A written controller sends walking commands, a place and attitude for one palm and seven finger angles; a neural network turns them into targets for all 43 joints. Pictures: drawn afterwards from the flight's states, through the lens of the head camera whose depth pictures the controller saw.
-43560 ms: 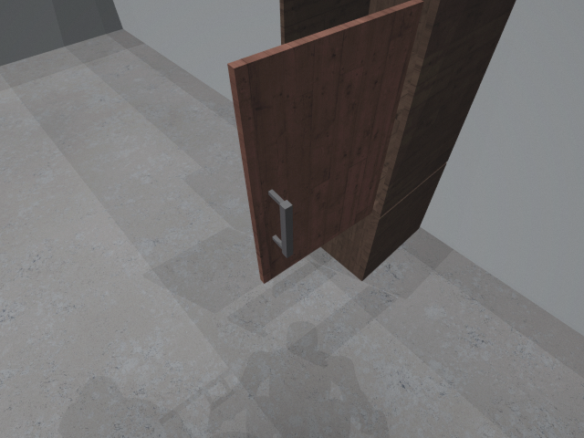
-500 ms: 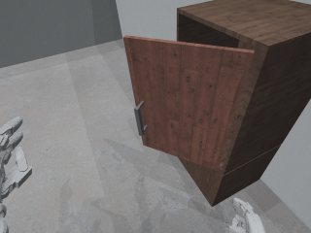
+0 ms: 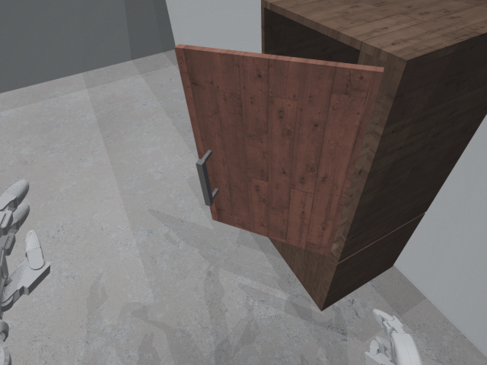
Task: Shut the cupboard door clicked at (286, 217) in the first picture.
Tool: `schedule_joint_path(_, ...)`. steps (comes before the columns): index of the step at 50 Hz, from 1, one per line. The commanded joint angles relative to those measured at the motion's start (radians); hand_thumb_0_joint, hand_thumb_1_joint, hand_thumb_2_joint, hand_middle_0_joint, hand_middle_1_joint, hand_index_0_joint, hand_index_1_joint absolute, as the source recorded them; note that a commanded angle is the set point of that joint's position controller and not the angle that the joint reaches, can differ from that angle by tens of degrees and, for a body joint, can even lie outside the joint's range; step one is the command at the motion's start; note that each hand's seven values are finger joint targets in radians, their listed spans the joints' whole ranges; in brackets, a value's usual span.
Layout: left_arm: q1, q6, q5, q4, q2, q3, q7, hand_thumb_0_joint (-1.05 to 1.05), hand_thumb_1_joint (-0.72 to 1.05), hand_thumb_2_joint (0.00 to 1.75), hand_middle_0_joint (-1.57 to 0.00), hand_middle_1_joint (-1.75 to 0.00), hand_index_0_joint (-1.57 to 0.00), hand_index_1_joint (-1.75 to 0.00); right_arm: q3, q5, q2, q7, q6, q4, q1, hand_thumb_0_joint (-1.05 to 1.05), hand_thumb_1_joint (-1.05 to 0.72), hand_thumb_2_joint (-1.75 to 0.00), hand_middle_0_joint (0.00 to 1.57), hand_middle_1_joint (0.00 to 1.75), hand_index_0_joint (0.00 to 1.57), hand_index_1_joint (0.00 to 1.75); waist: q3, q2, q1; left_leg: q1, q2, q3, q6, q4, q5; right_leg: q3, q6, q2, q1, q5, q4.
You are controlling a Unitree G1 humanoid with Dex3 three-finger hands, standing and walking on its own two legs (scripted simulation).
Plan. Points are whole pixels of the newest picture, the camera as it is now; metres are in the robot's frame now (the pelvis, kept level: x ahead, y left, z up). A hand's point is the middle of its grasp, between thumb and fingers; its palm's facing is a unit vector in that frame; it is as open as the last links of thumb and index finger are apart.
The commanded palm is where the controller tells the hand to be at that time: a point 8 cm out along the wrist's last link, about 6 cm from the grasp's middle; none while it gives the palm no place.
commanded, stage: step back with the hand held close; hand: left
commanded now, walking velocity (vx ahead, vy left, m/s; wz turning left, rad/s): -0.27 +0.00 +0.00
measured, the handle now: (208, 179) +0.61 +0.17 -0.10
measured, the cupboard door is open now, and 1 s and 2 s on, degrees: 39 39 39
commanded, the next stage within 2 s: stop stepping back and stand still in 0.92 s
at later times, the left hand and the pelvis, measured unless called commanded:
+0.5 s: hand out of the picture +0.14 +0.32 +0.15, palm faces +0.40 -0.77 -0.49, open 7.4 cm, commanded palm +0.08 +0.35 +0.18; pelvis -0.07 +0.05 -0.01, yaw +0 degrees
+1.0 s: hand out of the picture +0.01 +0.32 +0.17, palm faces +0.49 -0.78 -0.39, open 7.4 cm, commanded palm -0.07 +0.35 +0.18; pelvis -0.19 +0.05 -0.02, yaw +4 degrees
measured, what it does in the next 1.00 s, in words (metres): walks backwards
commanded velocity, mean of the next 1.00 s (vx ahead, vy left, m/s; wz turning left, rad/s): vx -0.32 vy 0.00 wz -0.03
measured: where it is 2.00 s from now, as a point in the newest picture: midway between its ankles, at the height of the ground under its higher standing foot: outside the picture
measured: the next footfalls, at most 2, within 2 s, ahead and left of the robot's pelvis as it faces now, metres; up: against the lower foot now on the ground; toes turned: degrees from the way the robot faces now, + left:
right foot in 1.14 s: -0.26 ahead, -0.05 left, +0.00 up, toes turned +4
left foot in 1.32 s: -0.25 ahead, +0.22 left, +0.00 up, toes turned +1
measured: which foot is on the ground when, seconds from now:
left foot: down 0.00-1.00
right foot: down 0.00-0.96, up 0.98-1.00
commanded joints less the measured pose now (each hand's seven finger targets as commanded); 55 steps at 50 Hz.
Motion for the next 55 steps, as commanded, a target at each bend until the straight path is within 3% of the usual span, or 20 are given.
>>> schedule_joint_path(1, -0.054, -0.073, 0.002, -0.273, 0.234, 0.141, 0.029, 0.0, 0.9, 0.9, -0.2, -0.3, -0.2, -0.3, -0.046, -0.001, -0.095, -0.022, -0.031, -0.182, -0.122, 0.0, -0.9, -0.9, 0.2, 0.3, 0.2, 0.3, -0.122, -0.032, -0.018, 0.17, 0.014, 0.009, 0.043, -0.009, 0.31, 0.065, 0.064, -0.132, -0.121, 0.564, -0.024)
schedule_joint_path(6, 0.018, -0.058, -0.006, -0.327, 0.274, 0.196, 0.044, 0.0, 0.9, 0.9, -0.2, -0.3, -0.2, -0.3, -0.05, 0.001, -0.095, -0.031, 0.01, -0.216, -0.112, 0.0, -0.9, -0.9, 0.2, 0.3, 0.2, 0.3, -0.192, -0.062, -0.02, 0.177, 0.038, -0.003, 0.038, 0.005, 0.503, 0.048, 0.049, -0.1, -0.077, 0.624, 0.033)
schedule_joint_path(13, 0.105, -0.049, -0.015, -0.285, 0.25, 0.191, 0.053, 0.0, 0.9, 0.9, -0.2, -0.3, -0.2, -0.3, -0.051, 0.004, -0.106, -0.031, 0.027, -0.229, -0.099, 0.0, -0.9, -0.9, 0.2, 0.3, 0.2, 0.3, -0.174, -0.031, -0.024, 0.088, 0.069, -0.039, 0.03, -0.056, 0.415, 0.041, 0.038, -0.074, -0.082, 0.431, 0.056)
schedule_joint_path(16, 0.09, -0.058, -0.012, -0.296, 0.246, 0.183, 0.057, 0.0, 0.9, 0.9, -0.2, -0.3, -0.2, -0.3, -0.051, 0.002, -0.118, -0.031, 0.015, -0.231, -0.097, 0.0, -0.9, -0.9, 0.2, 0.3, 0.2, 0.3, -0.135, 0.007, -0.025, -0.003, 0.089, -0.07, 0.04, -0.117, 0.235, 0.033, 0.043, -0.046, -0.075, 0.282, 0.065)
schedule_joint_path(22, 0.021, -0.1, 0.024, -0.311, 0.268, 0.225, 0.065, 0.0, 0.9, 0.9, -0.2, -0.3, -0.2, -0.3, -0.05, -0.004, -0.139, -0.037, -0.021, -0.233, -0.111, 0.0, -0.9, -0.9, 0.2, 0.3, 0.2, 0.3, -0.037, 0.056, -0.021, -0.399, 0.13, -0.174, 0.09, -0.282, -0.414, 0.04, 0.051, 0.0, 0.114, 0.12, 0.155)
schedule_joint_path(23, 0.015, -0.107, 0.026, -0.314, 0.23, 0.196, 0.063, 0.0, 0.9, 0.9, -0.2, -0.3, -0.2, -0.3, -0.046, -0.003, -0.129, -0.037, -0.027, -0.235, -0.102, 0.0, -0.9, -0.9, 0.2, 0.3, 0.2, 0.3, -0.029, 0.066, -0.025, -0.432, 0.135, -0.18, 0.094, -0.291, -0.447, 0.034, 0.051, 0.004, 0.126, 0.111, 0.181)
schedule_joint_path(27, -0.029, -0.135, 0.045, -0.377, 0.269, 0.238, 0.064, 0.0, 0.9, 0.9, -0.2, -0.3, -0.2, -0.3, -0.055, -0.015, -0.143, -0.033, -0.062, -0.225, -0.093, 0.0, -0.9, -0.9, 0.2, 0.3, 0.2, 0.3, -0.06, 0.115, -0.016, -0.5, 0.163, -0.218, 0.104, -0.329, -0.552, 0.019, 0.052, 0.036, 0.183, 0.072, 0.264)
schedule_joint_path(28, -0.029, -0.139, 0.041, -0.392, 0.231, 0.205, 0.061, 0.0, 0.9, 0.9, -0.2, -0.3, -0.2, -0.3, -0.052, -0.013, -0.129, -0.032, -0.068, -0.229, -0.088, 0.0, -0.9, -0.9, 0.2, 0.3, 0.2, 0.3, -0.067, 0.124, -0.02, -0.493, 0.161, -0.21, 0.1, -0.319, -0.544, 0.015, 0.048, 0.035, 0.172, 0.07, 0.278)
schedule_joint_path(32, 0.032, -0.155, 0.038, -0.412, 0.276, 0.261, 0.067, 0.0, 0.9, 0.9, -0.2, -0.3, -0.2, -0.3, -0.061, -0.02, -0.129, -0.018, -0.094, -0.211, -0.066, 0.0, -0.9, -0.9, 0.2, 0.3, 0.2, 0.3, -0.096, 0.095, -0.022, -0.399, 0.125, -0.163, 0.077, -0.224, -0.491, 0.07, 0.018, 0.011, 0.075, 0.031, 0.204)
schedule_joint_path(33, 0.037, -0.159, 0.023, -0.432, 0.234, 0.216, 0.065, 0.0, 0.9, 0.9, -0.2, -0.3, -0.2, -0.3, -0.052, -0.015, -0.103, -0.016, -0.097, -0.212, -0.059, 0.0, -0.9, -0.9, 0.2, 0.3, 0.2, 0.3, -0.102, 0.04, -0.03, -0.317, 0.089, -0.123, 0.054, -0.162, -0.402, 0.1, -0.001, -0.021, -0.013, 0.046, 0.151)
schedule_joint_path(37, 0.015, -0.155, 0.012, -0.388, 0.26, 0.215, 0.083, 0.0, 0.9, 0.9, -0.2, -0.3, -0.2, -0.3, -0.063, -0.027, -0.099, -0.01, -0.098, -0.158, -0.024, 0.0, -0.9, -0.9, 0.2, 0.3, 0.2, 0.3, -0.079, -0.142, -0.05, -0.057, 0.014, -0.022, -0.006, 0.108, -0.205, 0.31, -0.063, -0.18, -0.358, -0.052, -0.067)
schedule_joint_path(39, -0.055, -0.155, 0.019, -0.373, 0.243, 0.168, 0.093, 0.0, 0.9, 0.9, -0.2, -0.3, -0.2, -0.3, -0.055, -0.024, -0.081, -0.013, -0.095, -0.143, -0.03, 0.0, -0.9, -0.9, 0.2, 0.3, 0.2, 0.3, -0.054, -0.196, -0.062, 0.022, -0.002, -0.002, -0.018, 0.176, -0.145, 0.316, -0.067, -0.226, -0.458, -0.03, -0.101)
schedule_joint_path(42, -0.115, -0.147, 0.024, -0.324, 0.255, 0.16, 0.102, 0.0, 0.9, 0.9, -0.2, -0.3, -0.2, -0.3, -0.058, -0.024, -0.09, -0.026, -0.093, -0.131, -0.035, 0.0, -0.9, -0.9, 0.2, 0.3, 0.2, 0.3, 0.003, -0.161, -0.067, 0.018, 0.008, -0.032, -0.002, 0.115, -0.158, 0.247, -0.033, -0.169, -0.517, -0.103, -0.089)
schedule_joint_path(45, -0.119, -0.158, 0.022, -0.301, 0.253, 0.156, 0.095, 0.0, 0.9, 0.9, -0.2, -0.3, -0.2, -0.3, -0.047, -0.015, -0.096, -0.033, -0.093, -0.149, -0.045, 0.0, -0.9, -0.9, 0.2, 0.3, 0.2, 0.3, 0.068, -0.092, -0.062, -0.086, 0.072, -0.135, 0.025, -0.01, -0.371, 0.16, -0.004, -0.083, -0.544, -0.349, -0.026)
schedule_joint_path(46, -0.107, -0.16, 0.025, -0.304, 0.257, 0.169, 0.093, 0.0, 0.9, 0.9, -0.2, -0.3, -0.2, -0.3, -0.048, -0.016, -0.101, -0.034, -0.093, -0.154, -0.054, 0.0, -0.9, -0.9, 0.2, 0.3, 0.2, 0.3, 0.063, -0.023, -0.058, -0.18, 0.105, -0.17, 0.036, -0.077, -0.477, 0.126, -0.003, -0.05, -0.475, -0.367, 0.058)
schedule_joint_path(48, -0.069, -0.163, 0.027, -0.342, 0.264, 0.212, 0.082, 0.0, 0.9, 0.9, -0.2, -0.3, -0.2, -0.3, -0.059, -0.022, -0.107, -0.031, -0.094, -0.173, -0.102, 0.0, -0.9, -0.9, 0.2, 0.3, 0.2, 0.3, -0.02, 0.22, -0.018, -0.528, 0.235, -0.285, 0.076, -0.384, -0.655, -0.018, 0.015, 0.085, -0.06, -0.18, 0.485)
schedule_joint_path(49, -0.067, -0.16, 0.008, -0.386, 0.294, 0.225, 0.069, 0.0, 0.9, 0.9, -0.2, -0.3, -0.2, -0.3, -0.067, -0.032, -0.081, -0.023, -0.09, -0.181, -0.104, 0.0, -0.9, -0.9, 0.2, 0.3, 0.2, 0.3, -0.083, 0.22, 0.004, -0.55, 0.249, -0.254, 0.051, -0.409, -0.517, -0.051, 0.014, 0.109, 0.01, -0.206, 0.642)
schedule_joint_path(51, -0.096, -0.181, -0.014, -0.54, 0.341, 0.267, 0.053, 0.0, 0.9, 0.9, -0.2, -0.3, -0.2, -0.3, -0.088, -0.033, -0.066, 0.0, -0.115, -0.179, -0.096, 0.0, -0.9, -0.9, 0.2, 0.3, 0.2, 0.3, -0.211, 0.181, 0.015, -0.376, 0.21, -0.108, 0.014, -0.346, -0.308, -0.063, 0.011, 0.114, -0.002, -0.254, 0.706)
schedule_joint_path(52, -0.059, -0.193, -0.018, -0.6, 0.372, 0.301, 0.055, 0.0, 0.9, 0.9, -0.2, -0.3, -0.2, -0.3, -0.092, -0.027, -0.062, 0.01, -0.134, -0.182, -0.063, 0.0, -0.9, -0.9, 0.2, 0.3, 0.2, 0.3, -0.258, 0.193, 0.014, -0.267, 0.174, -0.057, -0.008, -0.318, -0.306, -0.089, 0.007, 0.109, -0.025, -0.261, 0.64)
schedule_joint_path(55, 0.152, -0.18, -0.042, -0.519, 0.331, 0.318, 0.068, 0.0, 0.9, 0.9, -0.2, -0.3, -0.2, -0.3, -0.074, -0.009, -0.043, 0.024, -0.163, -0.173, -0.054, 0.0, -0.9, -0.9, 0.2, 0.3, 0.2, 0.3, -0.235, 0.206, 0.003, -0.092, 0.097, 0.098, -0.077, -0.164, -0.322, -0.13, -0.034, 0.071, -0.124, -0.315, 0.23)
